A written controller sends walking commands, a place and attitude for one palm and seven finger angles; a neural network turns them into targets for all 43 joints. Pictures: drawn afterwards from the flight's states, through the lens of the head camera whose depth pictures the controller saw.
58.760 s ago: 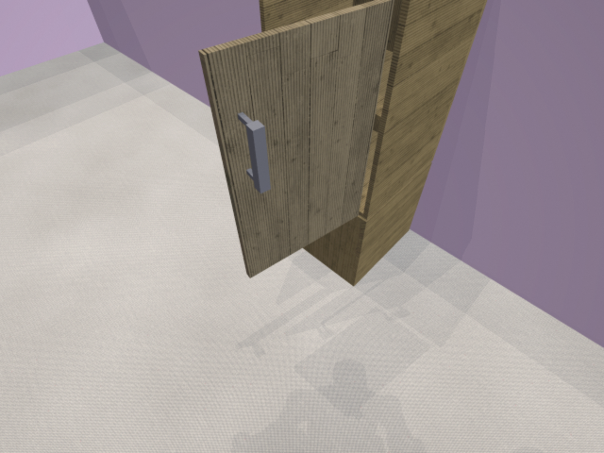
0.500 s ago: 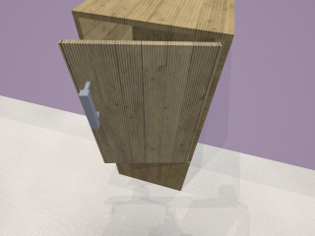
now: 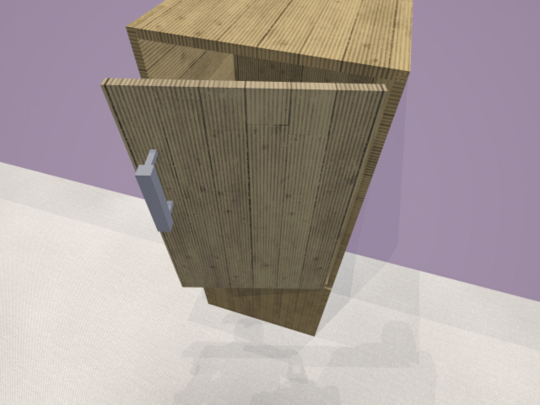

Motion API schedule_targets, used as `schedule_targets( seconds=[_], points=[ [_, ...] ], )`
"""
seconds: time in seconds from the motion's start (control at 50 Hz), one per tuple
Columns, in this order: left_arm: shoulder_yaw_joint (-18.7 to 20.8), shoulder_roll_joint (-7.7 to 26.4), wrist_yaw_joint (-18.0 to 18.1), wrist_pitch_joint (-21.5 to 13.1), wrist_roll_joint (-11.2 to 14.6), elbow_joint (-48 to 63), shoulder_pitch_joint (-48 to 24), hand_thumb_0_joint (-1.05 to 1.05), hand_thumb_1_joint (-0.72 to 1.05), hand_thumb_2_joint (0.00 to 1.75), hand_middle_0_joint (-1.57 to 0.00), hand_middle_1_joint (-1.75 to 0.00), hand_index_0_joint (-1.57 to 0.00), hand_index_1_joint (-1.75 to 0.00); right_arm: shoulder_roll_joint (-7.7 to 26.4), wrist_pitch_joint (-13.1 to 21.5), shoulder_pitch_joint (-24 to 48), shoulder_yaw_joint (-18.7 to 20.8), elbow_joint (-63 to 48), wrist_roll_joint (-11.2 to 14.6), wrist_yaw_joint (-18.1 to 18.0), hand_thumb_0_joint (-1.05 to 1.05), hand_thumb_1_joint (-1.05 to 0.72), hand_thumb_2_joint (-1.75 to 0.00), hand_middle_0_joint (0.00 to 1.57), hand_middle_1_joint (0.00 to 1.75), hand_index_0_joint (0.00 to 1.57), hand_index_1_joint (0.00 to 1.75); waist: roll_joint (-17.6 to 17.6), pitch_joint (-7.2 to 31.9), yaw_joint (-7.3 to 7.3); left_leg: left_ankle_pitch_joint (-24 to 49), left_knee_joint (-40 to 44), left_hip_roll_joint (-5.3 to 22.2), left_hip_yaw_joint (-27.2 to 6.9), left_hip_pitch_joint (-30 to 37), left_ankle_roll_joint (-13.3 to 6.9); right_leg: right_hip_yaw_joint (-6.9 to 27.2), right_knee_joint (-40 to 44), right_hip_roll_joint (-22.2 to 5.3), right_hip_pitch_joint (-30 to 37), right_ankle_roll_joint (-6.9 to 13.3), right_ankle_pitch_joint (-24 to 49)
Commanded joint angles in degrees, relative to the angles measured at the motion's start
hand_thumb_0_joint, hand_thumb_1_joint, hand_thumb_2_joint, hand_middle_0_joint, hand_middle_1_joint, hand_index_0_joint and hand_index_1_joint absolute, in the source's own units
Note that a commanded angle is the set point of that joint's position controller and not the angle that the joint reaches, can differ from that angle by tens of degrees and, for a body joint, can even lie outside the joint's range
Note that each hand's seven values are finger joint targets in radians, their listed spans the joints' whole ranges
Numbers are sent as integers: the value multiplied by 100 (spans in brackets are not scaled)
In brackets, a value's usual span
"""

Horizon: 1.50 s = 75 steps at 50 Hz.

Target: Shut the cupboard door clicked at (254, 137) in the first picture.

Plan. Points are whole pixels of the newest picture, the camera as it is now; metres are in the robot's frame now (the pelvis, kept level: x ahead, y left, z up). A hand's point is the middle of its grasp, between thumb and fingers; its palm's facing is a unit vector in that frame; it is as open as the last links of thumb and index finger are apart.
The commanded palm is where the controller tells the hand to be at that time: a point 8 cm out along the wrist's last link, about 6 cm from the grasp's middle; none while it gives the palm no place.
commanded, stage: look again from close up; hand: left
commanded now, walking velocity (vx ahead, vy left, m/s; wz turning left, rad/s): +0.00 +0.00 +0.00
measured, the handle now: (159, 191) +0.42 +0.22 +0.06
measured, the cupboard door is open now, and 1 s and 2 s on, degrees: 17 17 17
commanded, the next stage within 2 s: raise the hand and make a fist in 0.38 s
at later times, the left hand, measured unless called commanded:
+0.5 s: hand out of the picture +0.02 +0.19 -0.17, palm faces +0.00 -0.97 -0.24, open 7.4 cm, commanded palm +0.10 +0.23 -0.07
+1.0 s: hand out of the picture +0.12 +0.20 -0.04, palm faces +0.15 -0.99 -0.04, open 5.7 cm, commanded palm +0.11 +0.24 -0.03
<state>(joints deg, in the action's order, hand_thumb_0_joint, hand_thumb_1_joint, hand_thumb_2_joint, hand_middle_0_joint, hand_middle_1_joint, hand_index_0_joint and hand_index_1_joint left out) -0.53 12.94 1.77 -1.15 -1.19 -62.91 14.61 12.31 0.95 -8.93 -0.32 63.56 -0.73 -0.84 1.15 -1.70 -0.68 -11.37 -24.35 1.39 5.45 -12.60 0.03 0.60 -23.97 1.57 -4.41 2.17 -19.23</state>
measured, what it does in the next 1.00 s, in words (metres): lowers itself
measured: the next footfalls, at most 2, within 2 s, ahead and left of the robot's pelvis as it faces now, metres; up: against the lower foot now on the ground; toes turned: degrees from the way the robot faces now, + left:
none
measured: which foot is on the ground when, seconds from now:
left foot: down 0.00-1.00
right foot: down 0.00-1.00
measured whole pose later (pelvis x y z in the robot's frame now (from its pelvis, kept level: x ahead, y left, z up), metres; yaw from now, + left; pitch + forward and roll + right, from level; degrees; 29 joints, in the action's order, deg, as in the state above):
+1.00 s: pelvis -0.06 -0.01 -0.09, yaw +1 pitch +11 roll -1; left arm 10.8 10.4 -15.1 -27.4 16.5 -2.1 26.4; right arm 15.1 15.9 -11.2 2.1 31.0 1.5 -3.6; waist -1.1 8.0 -2.9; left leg -24.0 -65.4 0.0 -4.0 -52.2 1.6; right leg -4.1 -67.4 2.9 -44.1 3.7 -34.1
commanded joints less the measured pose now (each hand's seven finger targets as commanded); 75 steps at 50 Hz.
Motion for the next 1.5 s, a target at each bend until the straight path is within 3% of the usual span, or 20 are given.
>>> schedule_targets(
  seconds=[0.0,0.44,0.46,0.48,0.5,0.52,0.54,0.56,0.6,0.62,0.66,0.68,0.74,0.78,0.82,0.86,0.92,1.0,1.12,1.48],
  points=[
    [128,779,18,-63,31,213,207,0,90,90,-20,-30,-20,-30,771,98,-65,130,-229,10,-76,0,-90,-90,20,30,20,30,-40,219,17,1254,206,569,-618,686,-201,534,419,-778,-544,-1,2043],
    [143,661,38,-60,42,147,292,0,90,90,-20,-30,-20,-30,632,92,-228,109,-53,13,-114,0,-90,-90,20,30,20,30,-30,106,8,1295,258,550,-601,689,-165,483,545,-799,-402,-26,2275],
    [93,333,320,-204,-55,79,798,0,90,90,-20,-30,-20,-30,516,119,-54,126,-490,57,-79,0,-90,-90,20,30,20,30,-204,-278,2,1570,-1236,423,-208,208,-28,827,476,-1102,-783,-501,4779],
    [2832,4084,369,-1881,715,8831,-4059,0,90,90,-20,-30,-20,-30,1531,1163,-1098,331,-1758,188,-649,0,-90,-90,20,30,20,30,-410,1931,785,2190,-1424,192,-525,2692,-245,-73,-1411,-566,-1138,-193,4492],
    [378,845,426,-1459,819,6951,-4,0,90,90,-22,-32,-22,-32,1042,1562,-493,103,-1948,501,-727,0,-90,-90,20,30,20,30,-2876,2998,339,3683,-778,276,-938,3129,-199,-492,-2509,-163,-1567,-213,2323],
    [-2,-377,498,-755,1196,7176,1211,0,90,90,-24,-34,-24,-34,779,1840,-445,155,-2181,460,-583,0,-90,-90,20,30,20,30,-2493,2686,176,4175,-403,361,-1007,2458,-135,-657,-2853,-57,-1738,-177,391],
    [261,-158,454,-753,972,6692,408,0,90,90,-25,-36,-25,-36,729,1919,-362,243,-2066,389,-378,0,-90,-90,20,30,20,30,-932,1243,397,3154,-251,328,-879,1155,-204,-560,-2609,-17,-2563,-203,137],
    [486,-117,283,-951,1054,6597,289,0,90,90,-27,-38,-27,-38,752,1951,-288,414,-2358,252,-259,0,-90,-90,20,30,20,30,-480,421,328,1788,-708,178,-900,22,-161,-561,-1861,-106,-2740,-139,46],
    [1052,73,-140,-1668,1241,5299,991,0,90,90,-31,-42,-31,-42,794,1982,-56,473,-2640,172,-155,0,-90,-90,20,30,20,30,1217,-270,237,-434,-1595,-121,-808,-1734,-67,-320,-1036,-254,-3236,-162,-323],
    [1208,55,-506,-2118,1321,4814,1550,0,90,90,-33,-44,-33,-44,761,1987,-52,491,-2763,188,-72,0,-90,-90,20,30,20,30,1206,-212,64,-399,-1906,-218,-783,-2125,-23,-38,-1184,-344,-3204,-141,-80],
    [1520,59,-1447,-3098,1625,5030,2102,0,90,90,-36,-48,-36,-48,848,1913,54,479,-3024,54,89,0,-90,-90,20,30,20,30,1612,1272,-207,779,-2964,-393,-640,-2528,-3,291,-2609,-561,-2617,-469,4541],
    [1632,130,-1953,-3494,1739,4961,2238,0,90,90,-38,-50,-38,-50,834,1904,-10,549,-3050,59,124,0,-90,-90,20,30,20,30,1950,1823,-331,585,-3215,-456,-576,-2963,57,446,-3069,-586,-2358,-620,5124],
    [1911,622,-2687,-3425,2076,5412,1409,0,90,90,-44,-56,-44,-56,834,1770,367,597,-3734,252,120,0,-90,-90,20,30,20,30,-146,1518,-428,-622,-3339,-500,-381,-3334,61,679,-2772,-416,-3533,-215,346],
    [2307,839,-2594,-2943,2342,5992,1501,0,90,90,-47,-60,-47,-60,817,1637,272,517,-4089,266,-11,0,-90,-90,20,30,20,30,406,1919,-401,-224,-3654,-506,-442,-3273,-71,1297,-2452,-645,-2839,-626,1592],
    [2293,927,-2283,-2746,2299,6711,636,0,90,90,-51,-64,-51,-64,713,1570,56,500,-4128,288,-132,0,-90,-90,20,30,20,30,844,2215,-154,-642,-3756,-396,-527,-3570,-118,1462,-2341,-625,-2861,-874,1011],
    [1851,790,-1976,-2940,2127,7510,-172,0,90,90,-55,-68,-55,-68,696,1638,-61,465,-4148,279,-218,0,-90,-90,20,30,20,30,52,1684,98,-961,-3767,-265,-587,-3302,-147,1283,-2108,-480,-3717,-645,-473],
    [1187,698,-1693,-3292,1824,8400,-584,0,90,90,-60,-74,-60,-74,769,1801,-112,391,-4087,232,-360,0,-90,-90,20,30,20,30,-237,1597,339,-1080,-3626,-118,-750,-2894,-257,805,-2241,-230,-4289,-327,-1144],
    [1006,683,-1694,-2918,1767,7674,65,0,90,90,-68,-82,-68,-82,827,1904,-164,298,-3992,270,-451,0,-90,-90,20,30,20,30,-328,1358,255,-1607,-3271,-151,-818,-3015,-251,523,-2125,-107,-4351,-175,-2020],
    [1693,935,-1326,-1861,1893,7582,760,0,90,90,-79,-94,-79,-94,720,1747,-59,238,-4199,303,-458,0,-90,-90,20,30,20,30,-150,1708,-196,-1267,-2694,-183,-868,-2638,-220,213,-1983,-75,-3524,-165,-1691],
    [1122,576,-861,-1850,1633,8872,847,0,90,90,-112,-130,-112,-130,830,1604,-348,178,-4352,206,-264,0,-90,-90,20,30,20,30,-567,1803,7,-461,-2088,-25,-1161,-1462,-105,-577,-2439,121,-3385,-63,-18]
  ],
)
